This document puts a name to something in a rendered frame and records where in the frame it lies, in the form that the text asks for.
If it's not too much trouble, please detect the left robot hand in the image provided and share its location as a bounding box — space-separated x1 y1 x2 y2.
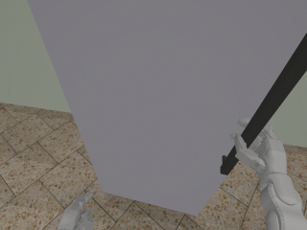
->
57 192 95 230

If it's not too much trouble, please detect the right robot hand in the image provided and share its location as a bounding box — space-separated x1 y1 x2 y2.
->
229 118 287 179

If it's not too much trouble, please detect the fridge door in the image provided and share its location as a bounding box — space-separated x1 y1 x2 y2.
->
27 0 307 216

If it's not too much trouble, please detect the handle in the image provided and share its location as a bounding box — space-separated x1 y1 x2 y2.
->
220 33 307 175

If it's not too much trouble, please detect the robot right forearm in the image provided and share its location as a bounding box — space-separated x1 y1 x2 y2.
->
259 172 307 230

